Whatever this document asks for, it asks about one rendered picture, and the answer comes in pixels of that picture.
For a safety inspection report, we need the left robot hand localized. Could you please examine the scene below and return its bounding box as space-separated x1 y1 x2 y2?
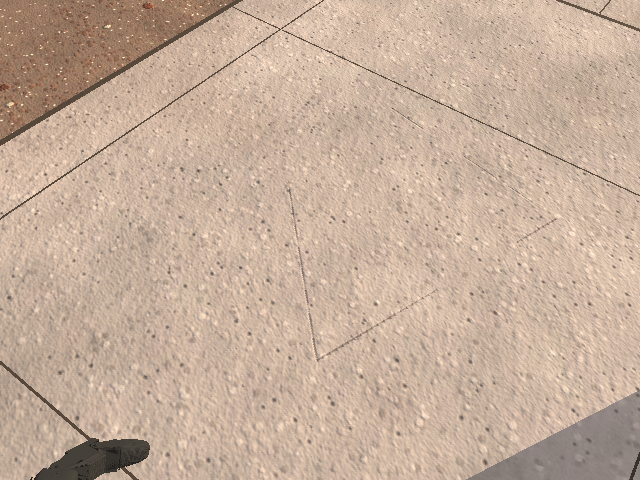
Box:
30 438 150 480

